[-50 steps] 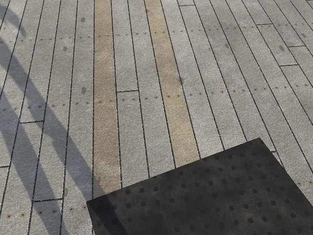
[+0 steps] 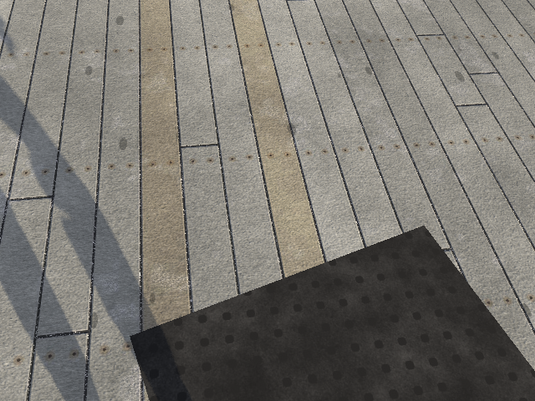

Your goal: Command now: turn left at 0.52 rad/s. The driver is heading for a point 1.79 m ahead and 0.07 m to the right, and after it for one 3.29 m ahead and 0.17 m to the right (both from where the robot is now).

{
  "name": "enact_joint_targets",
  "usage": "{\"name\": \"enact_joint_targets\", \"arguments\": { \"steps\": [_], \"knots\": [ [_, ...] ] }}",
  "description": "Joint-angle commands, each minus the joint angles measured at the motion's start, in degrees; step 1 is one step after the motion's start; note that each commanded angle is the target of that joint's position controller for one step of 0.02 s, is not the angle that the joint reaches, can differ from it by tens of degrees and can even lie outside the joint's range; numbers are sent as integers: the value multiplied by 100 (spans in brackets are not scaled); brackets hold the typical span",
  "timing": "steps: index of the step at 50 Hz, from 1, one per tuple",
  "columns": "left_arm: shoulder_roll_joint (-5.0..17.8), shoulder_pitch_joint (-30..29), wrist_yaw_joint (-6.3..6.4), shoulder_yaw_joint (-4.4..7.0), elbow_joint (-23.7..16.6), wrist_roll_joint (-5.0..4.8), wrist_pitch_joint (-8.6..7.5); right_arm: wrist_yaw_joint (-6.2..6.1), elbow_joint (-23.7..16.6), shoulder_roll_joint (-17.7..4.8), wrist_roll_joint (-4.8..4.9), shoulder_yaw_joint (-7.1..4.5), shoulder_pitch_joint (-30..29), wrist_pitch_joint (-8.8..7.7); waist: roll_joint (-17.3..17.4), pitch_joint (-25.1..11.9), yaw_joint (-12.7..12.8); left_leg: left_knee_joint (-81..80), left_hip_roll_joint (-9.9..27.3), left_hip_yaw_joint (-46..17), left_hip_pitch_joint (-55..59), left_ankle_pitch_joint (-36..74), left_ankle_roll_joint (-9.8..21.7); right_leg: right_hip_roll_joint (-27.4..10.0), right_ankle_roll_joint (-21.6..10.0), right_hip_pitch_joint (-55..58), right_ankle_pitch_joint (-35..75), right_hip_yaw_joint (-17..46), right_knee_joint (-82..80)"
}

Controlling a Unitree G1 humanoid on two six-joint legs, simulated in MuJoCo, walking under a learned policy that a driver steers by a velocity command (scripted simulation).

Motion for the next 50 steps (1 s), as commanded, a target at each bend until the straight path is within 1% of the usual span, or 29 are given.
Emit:
{"name": "enact_joint_targets", "arguments": {
  "steps": [1, 2, 4, 7, 12, 15, 17, 19, 20, 21, 22, 23, 24, 25, 28, 31, 33, 34, 35, 36, 37, 38, 39, 40, 43, 46, 48, 49, 50],
  "knots": [
    [589, -342, 68, 157, -452, -27, -103, -57, -416, -1018, 89, -268, -109, -229, 662, -655, -40, -1461, 1566, -2021, 1305, 2673, 1074, -34, 10, -1505, 345, 722, 1059],
    [604, -243, 85, 175, -408, 19, -103, -99, -454, -928, 130, -216, -239, -214, 733, -653, 43, -1477, 1414, -1867, 1156, 2800, 987, -1, 58, -1326, 689, 718, 1029],
    [523, -50, 63, 171, -352, -8, -130, -141, -516, -887, 80, -183, -203, -188, 805, -812, 91, -1496, 1260, -1746, 1150, 2936, 985, 125, 143, -1082, 1077, 701, 981],
    [429, -123, 75, 141, -388, -34, -152, -169, -540, -957, 89, -208, -100, -158, 843, -757, 3, -1499, 1160, -1843, 1298, 2562, 977, 190, 250, -1116, 1247, 748, 212],
    [417, -230, 50, 121, -449, -33, -227, -195, -599, -1115, 81, -265, -153, -76, 1042, -603, -98, -1452, 1048, -2250, 970, 1630, 996, 274, 352, -758, 1252, 865, -900],
    [414, 24, -20, 85, -334, -55, -271, -156, -604, -913, 4, -168, -327, -54, 1102, -798, -127, -1280, 1077, -2112, 776, 1882, 984, 149, 303, -138, 1243, 706, -1305],
    [337, 55, -77, 32, -326, -54, -304, -120, -520, -679, -42, -50, -378, -50, 1076, -862, -143, -1135, 1083, -2059, 637, 2193, 949, 69, 224, 348, 1229, 615, -1676],
    [144, 256, -156, -53, -242, -29, -356, -84, -391, -394, -36, 97, -509, -69, 938, -842, 70, -1000, 943, -1881, 415, 2056, 743, 63, 76, 1131, 2000, 491, -2852],
    [166, 254, -182, -81, -238, 23, -379, -65, -256, -333, -47, 130, -313, -107, 767, -749, 93, -1008, 775, -1767, 306, 1694, 496, 48, -26, 1511, 2838, 577, -3555],
    [481, 229, -160, -49, -291, 79, -393, -60, -186, -328, -167, 142, -100, -172, 374, -786, -82, -748, 454, -1514, 179, 1093, 181, -378, -192, 1836, 3991, 1145, -3492],
    [902, 32, -137, 9, -365, 56, -385, -48, -127, -484, -247, 82, 314, -224, -309, -733, -518, -596, -29, -1076, 176, 291, -80, -725, -584, 1649, 4593, 1552, -3225],
    [808, -101, -158, 3, -345, -14, -370, -92, -132, -519, -244, 74, 155, -230, -604, -703, -434, -675, -102, -854, 498, 237, -292, -762, -926, 1129, 3680, 1723, -3342],
    [744, -109, -180, 5, -374, -52, -371, -141, -155, -706, -173, 21, -210, -215, -580, -534, -214, -541, -127, -746, 578, 342, -340, -638, -924, 904, 3150, 1796, -3453],
    [764, -45, -178, 3, -346, -59, -383, -197, -177, -739, -110, -19, -352, -183, -571, -554, -138, -394, -133, -664, 594, 466, -317, -609, -889, 860, 3059, 1873, -3485],
    [824, 101, -132, 23, -357, -115, -409, -265, -228, -590, -51, -52, -285, -90, -745, -626, -95, -206, -179, -531, 461, 452, -296, -623, -992, 946, 3262, 2203, -3371],
    [788, 105, -46, 42, -468, -144, -297, -240, -218, -443, -21, -93, -163, -126, -572, -745, -57, -195, -181, -446, 438, 465, -270, -543, -1067, 909, 3339, 2397, -3156],
    [740, -8, -14, 47, -606, -164, -220, -208, -192, -496, -15, -158, -28, -146, -217, -778, -66, -440, 14, -550, 662, 757, -147, -285, -913, 601, 3168, 2209, -2827],
    [677, -52, -12, 37, -681, -178, -192, -198, -184, -600, -22, -206, 39, -144, 168, -753, -50, -708, 276, -795, 818, 982, 8, -35, -739, 315, 2909, 1919, -2468],
    [611, -41, -24, 23, -721, -183, -164, -197, -196, -733, -44, -251, 102, -138, 640, -654, -56, -1001, 763, -1252, 1037, 1449, 303, 279, -505, -164, 2411, 1494, -1957],
    [522, 65, -53, 7, -748, -148, -147, -201, -197, -873, -83, -290, 152, -141, 1202, -619, -37, -1272, 1538, -1903, 1247, 2185, 775, 522, -292, -607, 1476, 1013, -1302],
    [573, 70, -87, 43, -780, -110, -138, -236, -297, -796, -107, -256, 37, -172, 1462, -666, -69, -1384, 2269, -2403, 1286, 3024, 1290, 408, -157, -947, -259, 816, -116],
    [735, 53, -121, 127, -790, -121, -124, -262, -369, -724, -104, -208, -10, -201, 1006, -600, -65, -1385, 2479, -2415, 1208, 3536, 1512, 252, -62, -1149, -574, 912, 816],
    [673, 120, -145, 141, -767, -168, -82, -281, -408, -715, -56, -201, -221, -217, 653, -517, 77, -1318, 2285, -1984, 1183, 3469, 1337, 87, -11, -1207, -359, 955, 911],
    [496, 91, -163, 81, -774, -179, -45, -280, -393, -802, 5, -235, -360, -225, 613, -385, 92, -1317, 2006, -1530, 1194, 3323, 1104, -23, 49, -1263, 8, 859, 550],
    [266, -133, -264, -38, -939, -178, -29, -294, -316, -983, 12, -305, -244, -134, 934, -534, -117, -1225, 1580, -656, 1266, 3586, 899, -12, 185, -717, 597, 365, -347],
    [387, -99, -375, -3, -1090, -211, -2, -255, -284, -1081, 88, -350, -155, -66, 1143, -763, -173, -999, 1616, -317, 1290, 3491, 774, 148, 71, -6, 902, 0, -1392],
    [452, 245, -387, 70, -1050, -176, 48, -212, -270, -1087, 215, -350, -243, -90, 1100, -827, 51, -541, 1603, -82, 1059, 3091, 519, 332, -152, 680, 1707, -242, -2445],
    [598, 541, -328, 155, -982, -149, 67, -173, -180, -935, 225, -312, -40, -143, 870, -912, 149, 21, 1411, 195, 678, 2613, 215, 460, -349, 1377, 2280, -132, -3010],
    [1109, 871, -228, 320, -1001, -156, 63, -136, -170, -729, 50, -250, 189, -197, -122, -1054, 201, 1278, 992, 610, -474, 1182, -316, -196, -727, 2511, 4189, 1001, -3235]
  ]
}}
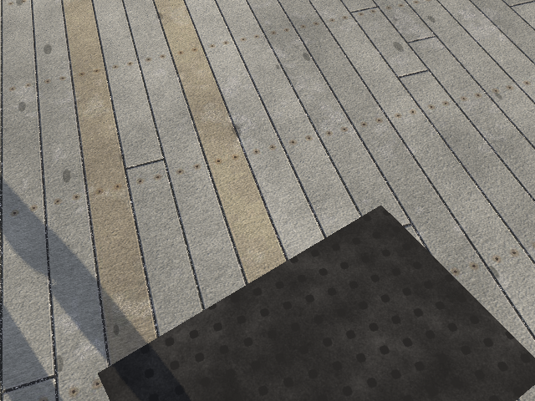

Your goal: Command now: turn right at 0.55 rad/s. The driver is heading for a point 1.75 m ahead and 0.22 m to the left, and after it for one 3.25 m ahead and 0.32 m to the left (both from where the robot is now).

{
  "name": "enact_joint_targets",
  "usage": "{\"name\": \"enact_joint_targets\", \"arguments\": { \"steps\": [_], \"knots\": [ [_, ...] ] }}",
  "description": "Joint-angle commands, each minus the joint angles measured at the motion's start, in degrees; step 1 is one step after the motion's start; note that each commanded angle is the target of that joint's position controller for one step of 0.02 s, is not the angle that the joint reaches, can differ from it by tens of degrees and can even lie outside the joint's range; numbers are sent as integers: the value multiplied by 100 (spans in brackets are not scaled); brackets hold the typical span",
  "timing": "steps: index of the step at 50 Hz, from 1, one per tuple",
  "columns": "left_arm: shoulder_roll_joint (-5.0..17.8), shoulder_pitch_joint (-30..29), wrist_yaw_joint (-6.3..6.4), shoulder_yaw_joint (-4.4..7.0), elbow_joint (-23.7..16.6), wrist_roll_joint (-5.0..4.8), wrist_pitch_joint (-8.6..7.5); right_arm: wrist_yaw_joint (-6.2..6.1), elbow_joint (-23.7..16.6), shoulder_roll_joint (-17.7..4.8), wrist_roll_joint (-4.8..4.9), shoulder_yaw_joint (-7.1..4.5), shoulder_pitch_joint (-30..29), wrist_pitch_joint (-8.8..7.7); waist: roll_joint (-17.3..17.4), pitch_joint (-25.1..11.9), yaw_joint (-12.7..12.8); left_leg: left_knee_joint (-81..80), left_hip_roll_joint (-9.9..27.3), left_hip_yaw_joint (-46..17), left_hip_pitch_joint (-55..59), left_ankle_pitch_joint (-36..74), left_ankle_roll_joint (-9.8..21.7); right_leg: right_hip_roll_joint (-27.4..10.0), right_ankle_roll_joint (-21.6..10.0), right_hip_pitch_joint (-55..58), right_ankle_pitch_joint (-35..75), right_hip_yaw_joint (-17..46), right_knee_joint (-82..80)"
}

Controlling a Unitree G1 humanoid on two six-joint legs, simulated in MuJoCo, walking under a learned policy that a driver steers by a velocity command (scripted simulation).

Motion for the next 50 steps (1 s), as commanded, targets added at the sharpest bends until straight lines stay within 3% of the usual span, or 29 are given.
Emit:
{"name": "enact_joint_targets", "arguments": {
  "steps": [1, 2, 3, 4, 5, 6, 8, 11, 12, 14, 16, 17, 21, 25, 26, 27, 28, 29, 30, 32, 34, 38, 40, 44, 46, 47, 48, 49, 50],
  "knots": [
    [1865, 796, 156, 512, -442, 195, -95, 41, -656, -273, -341, -11, -61, -160, -1880, -1244, 265, 2811, -560, -186, -2475, -1995, -218, -2121, -1799, 2434, 4369, 3419, -1083],
    [1480, 924, 86, 405, -430, 312, -245, 6, -663, -570, -192, -101, -478, -144, -981, -1595, 672, 3665, -555, -1154, -2505, -2135, -221, -2288, -2290, 2106, 3780, 3508, -1286],
    [1309, 648, 85, 334, -412, 275, -349, -13, -673, -656, -52, -130, -531, -110, -799, -1161, 469, 3796, -456, -1244, -2589, -1640, -143, -1957, -2026, 1754, 3177, 2939, -1355],
    [1145, 364, 124, 308, -399, 157, -383, -61, -570, -688, -73, -159, -428, -81, -592, -887, 300, 3562, -354, -1256, -2587, -1106, -113, -1579, -1665, 1487, 2511, 2521, -1386],
    [992, 128, 168, 254, -432, 72, -363, -117, -522, -753, -142, -193, -406, -58, -555, -748, 210, 3298, -301, -1299, -2528, -702, -131, -1376, -1436, 1279, 2235, 2336, -1403],
    [876, -46, 214, 186, -460, 80, -338, -117, -439, -759, -156, -202, -242, -35, -641, -805, 82, 3301, -340, -1219, -2176, -388, -180, -1239, -1363, 1023, 2407, 2039, -1422],
    [624, -89, 274, 73, -440, 175, -331, -70, -278, -576, -107, -151, 53, -16, -715, -1049, 9, 3140, -389, -1084, -1708, -7, -269, -1095, -1351, 919, 2652, 1623, -1430],
    [290, -70, 300, -71, -262, 242, -365, -19, -238, -205, -88, 18, -62, 6, -763, -1011, 91, 1781, -206, -1056, -1095, 278, -300, -905, -1226, 820, 2134, 1196, -1469],
    [265, -36, 295, -92, -189, 273, -371, 10, -247, -132, -94, 65, -156, 6, -832, -946, 168, 1348, -166, -1035, -832, 296, -285, -903, -1220, 730, 1810, 1154, -1526],
    [590, 225, 254, -6, -38, 298, -371, 58, -285, -308, -25, 59, -277, 5, -972, -736, 397, 941, -259, -818, -668, 195, -210, -997, -1304, 582, -209, 1396, -1902],
    [991, 383, 222, 115, 48, 232, -367, 67, -376, -556, 59, 21, -419, -44, -1043, -307, 541, 890, -356, -710, -1104, -209, -51, -1297, -1387, 622, -1627, 1957, -2240],
    [1004, 448, 224, 124, 87, 192, -384, 72, -400, -570, 83, 27, -471, -88, -940, -153, 572, 813, -324, -763, -1346, -364, 48, -1445, -1404, 772, -1913, 2162, -2311],
    [923, 528, 244, 131, 193, 75, -505, 154, -362, -376, 87, 90, -375, -277, -640, -85, 503, 446, -220, -802, -1522, -469, 410, -1672, -1389, 1264, -1754, 2156, -2359],
    [734, 77, 173, 115, 104, 14, -520, 237, 108, -347, 73, 36, 689, -345, -395, -454, -117, -828, -603, -375, 597, 483, 723, -1047, -941, 280, -994, 917, -1495],
    [417, -108, 146, 20, 7, 81, -569, 212, 251, -557, 116, -47, 1288, -348, 15, -625, -344, -1036, -211, -1066, 1427, 282, 951, -703, -643, -403, -641, 381, -396],
    [98, -439, 114, -67, -395, 205, -701, 200, 251, -1368, 93, -270, 1739, -374, 1494, -608, -372, -1721, 1066, -3612, 2096, -330, 1760, 288, -70, -1988, -933, -479, 1524],
    [426, -644, 84, 3, -452, 153, -847, 247, 139, -1140, 23, -198, 1778, -457, 1214, -411, -542, -2232, 1502, -4745, 2339, -547, 2280, 350, -20, -3026, -1875, 286, 2519],
    [568, -431, 2, 48, -401, 15, -947, 233, 54, -875, -29, -118, 1501, -522, 889, -206, -313, -2194, 1401, -4364, 2413, -304, 2191, 31, -90, -3379, -1456, 572, 2883],
    [586, -346, -46, 40, -309, 10, -998, 226, -26, -763, -23, -99, 1366, -554, 669, -158, -241, -2143, 1132, -3859, 2451, 127, 2033, -93, -121, -3472, -987, 555, 2895],
    [649, -480, -73, 79, -310, 186, -1043, 196, -91, -664, 17, -48, 1249, -507, 348, -115, -151, -2139, 871, -3218, 2252, 1311, 1777, -250, -48, -3299, -340, 496, 2381],
    [444, -549, -115, 26, -322, 183, -1033, 126, -158, -678, 36, -44, 1211, -436, 401, -131, -100, -2236, 597, -2736, 1802, 1978, 1667, -123, 136, -2799, 136, 312, 1759],
    [155, -1155, -125, -96, -463, 143, -1023, -17, -154, -889, 33, -111, 1255, -354, 538, 63, -275, -2270, 176, -2156, 626, 1909, 1390, 202, 329, -1598, 1351, 117, 166],
    [237, -1315, -128, -75, -541, 99, -1028, -28, -88, -948, 65, -141, 1407, -350, 610, 100, -320, -2258, 265, -2309, 369, 1777, 1314, 260, 310, -1131, 1647, 190, -178],
    [619, -861, -62, 86, -477, 43, -1061, -31, -73, -969, 95, -199, 1258, -338, 784, -45, 24, -1742, 540, -2651, 809, 2507, 1065, 158, 62, -564, 1334, 437, -475],
    [915, 293, 34, 274, -220, 68, -1062, 5, -172, -764, 15, -134, 1112, -294, 733, -889, 632, -173, 62, -2355, 603, 3701, 776, 129, -246, 1086, 1263, 297, -642],
    [1195, 1269, 90, 336, -147, 175, -1036, 24, -361, -392, -102, 3, 1111, -280, 204, -1908, 991, 1494, -327, -2186, -314, 2530, 602, -834, -611, 2802, 591, 1304, -433],
    [1570, 1528, 46, 375, -7, 296, -980, 34, -521, 332, 64, 195, 2038, -343, -1977, -2716, 397, 3501, -1155, -1786, -2232, -1352, 277, -2306, -1484, 4336, -778, 4334, -1268],
    [994, 1342, 26, 256, -71, 211, -985, 39, -365, -398, 234, 78, 1974, -363, -1659, -2311, 497, 4273, -749, -1960, -2858, -1133, 244, -2315, -1481, 3930, -1858, 4941, -1787],
    [631, 992, 71, 164, -102, 159, -952, 58, -421, -747, 247, -22, 1320, -350, -1110, -1431, 583, 4341, -482, -1735, -3063, -598, 247, -2108, -1280, 3139, -1717, 3836, -1840]
  ]
}}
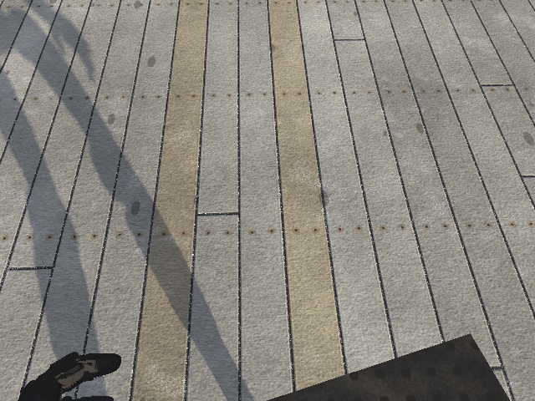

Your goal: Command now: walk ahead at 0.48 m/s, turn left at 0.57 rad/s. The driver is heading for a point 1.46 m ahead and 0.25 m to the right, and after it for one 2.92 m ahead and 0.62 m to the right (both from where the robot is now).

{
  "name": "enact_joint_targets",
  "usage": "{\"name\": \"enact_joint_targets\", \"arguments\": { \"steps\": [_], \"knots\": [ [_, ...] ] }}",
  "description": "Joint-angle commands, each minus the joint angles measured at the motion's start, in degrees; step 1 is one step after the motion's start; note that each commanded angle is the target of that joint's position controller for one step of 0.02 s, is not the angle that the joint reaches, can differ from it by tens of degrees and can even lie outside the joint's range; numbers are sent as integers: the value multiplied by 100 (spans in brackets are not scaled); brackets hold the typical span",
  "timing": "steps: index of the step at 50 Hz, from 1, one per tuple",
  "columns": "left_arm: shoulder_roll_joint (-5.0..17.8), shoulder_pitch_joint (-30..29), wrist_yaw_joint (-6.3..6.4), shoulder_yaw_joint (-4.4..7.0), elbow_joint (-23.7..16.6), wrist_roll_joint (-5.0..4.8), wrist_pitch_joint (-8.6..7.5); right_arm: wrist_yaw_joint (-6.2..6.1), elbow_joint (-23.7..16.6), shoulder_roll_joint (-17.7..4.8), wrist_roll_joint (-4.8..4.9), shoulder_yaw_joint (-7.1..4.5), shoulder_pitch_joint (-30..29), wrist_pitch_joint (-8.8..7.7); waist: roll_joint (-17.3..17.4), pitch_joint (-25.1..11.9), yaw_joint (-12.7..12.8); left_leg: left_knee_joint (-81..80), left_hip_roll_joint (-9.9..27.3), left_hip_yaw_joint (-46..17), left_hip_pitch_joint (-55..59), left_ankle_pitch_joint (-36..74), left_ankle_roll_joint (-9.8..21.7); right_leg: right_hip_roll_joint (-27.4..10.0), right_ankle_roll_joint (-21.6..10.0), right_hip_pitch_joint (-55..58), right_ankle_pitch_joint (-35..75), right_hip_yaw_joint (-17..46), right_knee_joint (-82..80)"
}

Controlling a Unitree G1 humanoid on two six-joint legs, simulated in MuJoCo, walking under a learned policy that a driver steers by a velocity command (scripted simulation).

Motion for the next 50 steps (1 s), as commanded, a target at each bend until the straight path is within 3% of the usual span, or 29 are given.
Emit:
{"name": "enact_joint_targets", "arguments": {
  "steps": [1, 2, 3, 4, 7, 10, 13, 16, 18, 19, 20, 21, 22, 23, 24, 26, 30, 34, 37, 40, 42, 43, 44, 45, 46, 47, 48, 49, 50],
  "knots": [
    [678, 1161, 87, 255, -7, -11, 55, 20, -647, -786, 20, -117, -296, -126, -643, -797, 756, 1841, 566, 296, -3101, 717, -43, -2118, -1021, 3195, -1530, 2872, -1738],
    [590, 1037, 94, 236, 65, 35, 72, 37, -707, -723, -74, -128, -540, -134, -531, -536, 663, 1596, 727, 318, -2903, 945, -18, -1896, -964, 2595, -852, 2328, -1829],
    [515, 1013, 91, 199, 141, 98, 43, 67, -716, -586, -67, -112, -565, -120, -602, -422, 546, 1412, 821, 290, -2608, 1078, 22, -1680, -963, 2170, -463, 1953, -1982],
    [495, 1025, 79, 195, 219, 89, 6, 86, -720, -427, -41, -74, -523, -106, -685, -376, 461, 1223, 820, 310, -2450, 1083, 40, -1606, -1038, 1958, -296, 1765, -2128],
    [658, 1084, 53, 228, 426, -67, -59, 119, -843, -131, -149, 58, -841, -112, -550, -71, 337, 243, 888, 534, -2577, 1049, -25, -1640, -1348, 1649, 104, 1496, -2486],
    [874, 1047, 71, 276, 438, -148, 18, 211, -934, -58, -215, 161, -1385, -273, -448, 57, 462, -1103, 830, 761, -2297, 1990, -114, -1384, -1289, 1475, 459, 1047, -2547],
    [1093, 1410, 77, 324, 548, -208, 93, 291, -1035, -161, -148, 160, -1918, -376, -444, 23, 667, -2017, 566, 886, -1793, 2673, -226, -1337, -1121, 1499, 605, 957, -2369],
    [1170, 1690, 101, 337, 653, -244, 184, 326, -1135, -385, -102, 69, -2122, -432, -532, -34, 642, -2590, 441, 827, -1421, 2687, -135, -1503, -903, 1816, 280, 1250, -2017],
    [1099, 1720, 120, 301, 687, -212, 246, 297, -1000, -545, -107, -52, -1649, -449, -557, -255, 300, -2954, 324, 954, -461, 2570, 27, -1362, -671, 1702, 500, 1196, -1398],
    [873, 1769, 117, 218, 686, -158, 243, 240, -853, -775, -139, -181, -1013, -448, -462, -641, -19, -3010, 446, 877, 514, 2483, 188, -1026, -479, 1425, 735, 962, -486],
    [398, 1749, 112, 42, 497, -7, 228, 160, -790, -1218, -273, -301, -80, -424, 290, -1523, -393, -2960, 1639, -296, 1924, 2312, 569, -573, -191, 518, -544, 601, 1371],
    [36, 2327, 141, -62, 314, -172, 154, 185, -719, -1567, -372, -361, 125, -355, 1792, -2074, -96, -3726, 2712, -2668, 2935, 937, 1323, -1, 59, -1157, -2560, 387, 3112],
    [652, 2126, 165, 91, 407, -305, 164, 221, -703, -1026, -297, -246, -8, -364, 1117, -1607, -205, -4069, 2545, -2867, 2534, 110, 1316, -258, 89, -1721, -2367, 811, 3868],
    [856, 1738, 161, 168, 329, -337, 190, 225, -690, -714, -232, -147, -285, -378, 838, -994, -158, -4084, 2363, -1971, 2034, 321, 1145, -467, 52, -1931, -1857, 790, 3994],
    [792, 1583, 174, 171, 327, -282, 229, 240, -683, -510, -247, -80, -616, -394, 590, -723, 4, -4173, 2098, -1319, 1513, 966, 1038, -655, 83, -1745, -1422, 718, 3892],
    [638, 1517, 143, 191, 307, -216, 336, 240, -617, -291, -298, -38, -1001, -439, 646, -338, 272, -4488, 1776, -390, 744, 1908, 941, -884, 153, -1322, -921, 745, 3504],
    [336, 1215, 108, 137, 118, -169, 497, 174, -419, -438, -277, -148, -1053, -561, 311, -95, 381, -4847, 1795, 529, 473, 2991, 1046, -920, 288, -1336, -395, 704, 2923],
    [207, 618, -26, 60, -87, -149, 471, 102, -247, -674, -255, -233, -968, -509, 193, 72, 218, -4939, 1685, 1340, 579, 3182, 948, -873, 255, -1202, 638, 481, 1573],
    [209, 77, -130, 31, -292, -146, 458, 76, -108, -850, -185, -298, -759, -442, 110, 245, 44, -4920, 1758, 1710, 781, 3186, 844, -800, 114, -1058, 817, 200, 884],
    [331, -229, -200, 68, -493, -149, 477, 83, 18, -993, -82, -363, -615, -345, 130, 317, 34, -4613, 1890, 1936, 1263, 3693, 710, -690, -132, -1022, 374, -13, 513],
    [511, -22, -207, 167, -540, -128, 511, 67, 26, -1176, -30, -416, -647, -269, 288, 20, 264, -3861, 1874, 2138, 1464, 5526, 591, -343, -371, -419, -196, -344, 434],
    [689, 500, -188, 279, -442, -134, 535, 62, 19, -1237, 6, -431, -689, -218, 314, -324, 595, -3030, 1784, 2271, 1410, 6360, 506, -80, -529, 312, -349, -515, 334],
    [984, 1447, -124, 466, -183, -160, 567, 50, -8, -1137, 18, -384, -721, -189, 205, -829, 1101, -1793, 1558, 2452, 908, 6422, 321, 205, -742, 1685, -62, -567, 32],
    [1481, 2302, 0, 652, 22, -198, 637, 34, -123, -805, -163, -247, -571, -221, -509, -1307, 1366, 45, 1273, 2447, -597, 4152, 24, -475, -1073, 3406, 124, 657, -45],
    [2084, 1950, 9, 680, -117, -207, 549, 98, -479, -47, -335, 5, -76, -372, -1832, -1913, 568, 1908, 80, 1596, -2943, -539, -311, -1841, -2192, 4893, -1224, 4120, -831],
    [1525, 2035, -43, 529, -272, -185, 441, 150, -533, -612, -111, -70, -805, -553, -967, -2220, 1086, 2332, 166, 517, -3519, -423, -218, -2084, -2166, 4902, -1903, 4866, -1651],
    [1220, 1844, -62, 433, -182, -146, 345, 171, -678, -831, 61, -127, -1253, -638, -712, -1349, 1064, 2126, 386, 571, -3868, 197, -89, -1955, -1903, 4279, -1495, 4077, -1757],
    [1064, 1531, -56, 379, -190, -156, 304, 123, -637, -758, -35, -99, -1262, -681, -289, -911, 794, 1654, 634, 578, -3606, 688, -42, -1710, -1712, 3468, -863, 3421, -1702],
    [883, 1171, -35, 323, -240, -143, 302, 80, -567, -770, -207, -125, -1211, -677, -223, -638, 558, 1170, 798, 566, -3197, 990, -88, -1465, -1574, 2750, -161, 2853, -1700]
  ]
}}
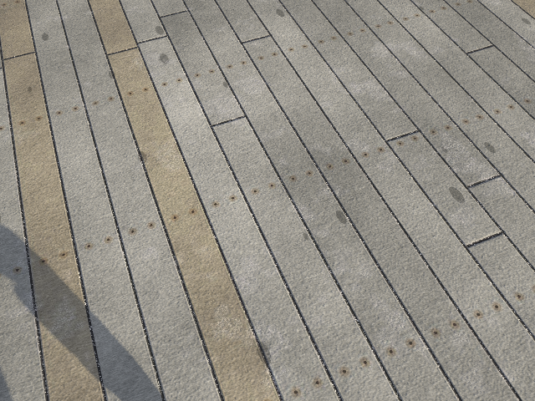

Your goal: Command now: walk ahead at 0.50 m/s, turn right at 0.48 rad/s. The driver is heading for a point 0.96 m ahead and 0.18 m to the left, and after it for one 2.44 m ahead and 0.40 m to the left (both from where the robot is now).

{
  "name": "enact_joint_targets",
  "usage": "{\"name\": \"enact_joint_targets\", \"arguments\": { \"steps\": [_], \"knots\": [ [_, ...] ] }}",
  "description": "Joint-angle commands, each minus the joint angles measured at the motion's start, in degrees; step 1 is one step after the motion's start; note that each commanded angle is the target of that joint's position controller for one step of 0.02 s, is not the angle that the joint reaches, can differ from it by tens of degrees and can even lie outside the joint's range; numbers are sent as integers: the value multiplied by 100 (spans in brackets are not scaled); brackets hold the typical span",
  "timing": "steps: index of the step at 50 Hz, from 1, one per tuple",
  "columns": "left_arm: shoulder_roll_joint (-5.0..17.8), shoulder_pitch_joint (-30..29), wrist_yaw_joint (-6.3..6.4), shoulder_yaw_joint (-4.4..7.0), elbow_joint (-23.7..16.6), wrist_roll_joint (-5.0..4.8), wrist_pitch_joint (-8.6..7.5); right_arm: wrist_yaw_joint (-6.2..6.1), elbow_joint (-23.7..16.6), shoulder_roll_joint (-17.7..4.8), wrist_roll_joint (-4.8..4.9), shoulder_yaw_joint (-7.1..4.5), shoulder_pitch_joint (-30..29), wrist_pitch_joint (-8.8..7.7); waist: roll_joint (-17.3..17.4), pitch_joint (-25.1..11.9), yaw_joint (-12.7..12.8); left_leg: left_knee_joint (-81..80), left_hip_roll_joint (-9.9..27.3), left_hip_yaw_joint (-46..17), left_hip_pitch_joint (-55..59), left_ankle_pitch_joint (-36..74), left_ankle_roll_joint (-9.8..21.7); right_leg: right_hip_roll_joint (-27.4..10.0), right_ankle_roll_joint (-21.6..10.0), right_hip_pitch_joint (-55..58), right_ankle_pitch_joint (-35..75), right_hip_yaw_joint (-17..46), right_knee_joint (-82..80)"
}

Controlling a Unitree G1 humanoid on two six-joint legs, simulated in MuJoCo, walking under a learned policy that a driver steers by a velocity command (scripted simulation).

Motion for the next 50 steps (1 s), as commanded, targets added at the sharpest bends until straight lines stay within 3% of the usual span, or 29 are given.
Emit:
{"name": "enact_joint_targets", "arguments": {
  "steps": [1, 3, 5, 10, 13, 16, 18, 19, 21, 22, 23, 24, 25, 26, 27, 28, 29, 32, 36, 40, 42, 44, 45, 46, 47, 48, 49, 50],
  "knots": [
    [587, 232, 82, 156, -346, 104, -147, -26, -534, -799, -127, -176, -64, -193, -279, -819, 68, -187, 458, -461, -1888, 786, 52, -1560, -1069, 2020, 660, 2418, -1904],
    [502, 181, 123, 114, -257, 140, -200, 13, -382, -635, -138, -140, 150, -57, -326, -812, -19, -486, 502, -286, -1554, 1030, -76, -1471, -1080, 1610, 1585, 1906, -2076],
    [623, 362, 163, 125, -75, 141, -258, 11, -398, -477, -128, -84, -21, 42, -294, -647, 40, -887, 517, -187, -1665, 1496, -182, -1400, -1029, 1426, 2116, 1387, -2223],
    [680, 615, 237, 83, 216, 157, -289, 109, -522, -271, -31, 22, -811, 17, -329, -279, 415, -2652, 373, -54, -1696, 3322, -78, -1159, -573, 1540, 1688, 531, -2505],
    [779, 843, 239, 99, 430, 151, -296, 209, -659, -226, 38, 54, -1232, -10, -261, -47, 619, -3279, 223, -47, -1794, 3595, 54, -1406, -522, 1971, 1423, 407, -2621],
    [789, 998, 246, 118, 613, 137, -217, 334, -821, -215, 41, 63, -1490, -24, -188, 78, 693, -3621, 74, -74, -2214, 3128, 239, -1669, -495, 2780, 1906, 267, -2366],
    [829, 988, 281, 138, 660, 122, -140, 417, -912, -220, 16, 59, -1488, -29, -239, -5, 609, -3724, -71, 71, -2210, 2580, 399, -1777, -405, 3189, 2858, 155, -1987],
    [892, 911, 311, 154, 640, 124, -106, 436, -923, -275, -1, 32, -1342, -16, -334, -166, 488, -3726, -226, 235, -1927, 2270, 500, -1761, -333, 3274, 3857, 56, -1655],
    [1022, 795, 394, 180, 573, 141, -11, 404, -797, -607, -34, -141, -508, 38, -523, -823, 4, -3646, -655, 575, -751, 1775, 747, -1632, -172, 3269, 5816, -146, -345],
    [1005, 687, 441, 156, 517, 132, 13, 342, -651, -873, -25, -281, 312, 54, -394, -1269, -479, -3919, -669, 394, 600, 2186, 980, -1454, 23, 2590, 5598, -341, 874],
    [644, 1069, 443, 21, 280, 234, -88, 258, -594, -1476, -78, -454, 1064, 92, 538, -2099, -544, -3785, 662, -1707, 2933, 2323, 1773, -927, 369, 516, 3385, -486, 3036],
    [240, 1251, 328, -145, 274, 295, -259, 249, -611, -1302, 29, -395, 1056, 83, 1403, -2713, -332, -4602, 1619, -4411, 4270, 1797, 2601, 230, 656, -1269, -1925, 230, 4624],
    [751, 826, 193, -35, 162, 98, -447, 223, -608, -920, 26, -280, 1053, 111, 813, -2441, -584, -4881, 1472, -4133, 4203, 1037, 2304, -179, 535, -1944, -1826, 946, 4892],
    [773, 342, 136, -51, -28, -64, -549, 192, -666, -802, -10, -249, 784, 130, 423, -1696, -540, -4991, 1283, -3360, 3463, 998, 2062, -466, 464, -2121, -1431, 864, 4591],
    [690, 123, 139, -72, -104, 16, -598, 186, -714, -756, -30, -229, 440, 143, -120, -1025, -296, -5162, 1057, -2845, 2483, 1482, 1925, -662, 460, -2036, -1153, 741, 3944],
    [735, 110, 176, -20, -89, 152, -565, 169, -787, -612, -62, -178, 176, 134, -184, -772, -97, -5293, 863, -2468, 1856, 2024, 1839, -845, 510, -1709, -943, 709, 3429],
    [706, 224, 183, -11, -97, 196, -510, 150, -869, -611, -103, -162, 20, 145, -5, -642, 69, -5432, 733, -2334, 1375, 2378, 1867, -884, 598, -1399, -859, 678, 3232],
    [504, 392, 245, -66, -70, 244, -356, 75, -843, -730, -68, -203, -88, 136, 197, -533, 234, -5595, 505, -1786, 553, 3047, 1901, -896, 934, -1052, -621, 459, 2367],
    [250, -488, 246, -177, -253, 232, -363, -33, -702, -912, 5, -271, 151, 209, 339, -450, -119, -5476, 46, -1280, 28, 2538, 1485, -595, 1096, -457, 1116, 330, 547],
    [435, -923, 179, -98, -373, 107, -443, -60, -542, -895, 57, -281, 526, 300, 480, -544, -283, -5057, 216, -1846, 510, 1842, 1282, -399, 1014, -170, 1416, 550, -315],
    [593, -833, 155, -9, -363, 83, -489, -72, -536, -857, 43, -280, 519, 327, 607, -569, -163, -4709, 365, -2235, 822, 1665, 1181, -408, 857, -3, 1001, 651, -495],
    [723, -239, 176, 106, -215, 80, -537, -63, -578, -695, 15, -239, 410, 348, 685, -711, 201, -4154, 222, -2309, 764, 1695, 975, -446, 583, 833, 738, 536, -798],
    [934, 376, 220, 192, -159, 167, -567, -38, -636, -391, -23, -130, 422, 325, 425, -1227, 501, -3112, -71, -1999, 414, 1529, 775, -995, 278, 1926, 517, 975, -775],
    [1388, 1030, 264, 304, -93, 281, -534, -28, -754, 33, -7, 2, 971, 283, -821, -2048, 467, -1242, -815, -1175, -1082, -74, 375, -2292, -421, 3863, -187, 2828, -961],
    [1375, 1369, 202, 341, 112, 172, -452, -34, -868, -224, 105, 1, 1183, 246, -1956, -2192, 430, 55, -712, -861, -2390, -995, 234, -2955, -907, 4252, -1841, 4827, -1528],
    [894, 1080, 204, 221, -1, 127, -431, -47, -763, -730, 126, -130, 849, 273, -1111, -1441, 563, 556, -397, -990, -2720, -482, 172, -2702, -700, 3663, -2444, 4309, -1730],
    [694, 880, 214, 156, 0, 145, -393, -48, -819, -797, 54, -159, 391, 302, -705, -924, 590, 598, -246, -795, -2691, -16, 147, -2413, -490, 3028, -1898, 3415, -1738],
    [563, 682, 204, 99, 30, 188, -376, -43, -862, -690, -11, -148, 182, 305, -506, -606, 498, 374, -116, -745, -2523, 326, 133, -2131, -432, 2450, -1155, 2769, -1841]
  ]
}}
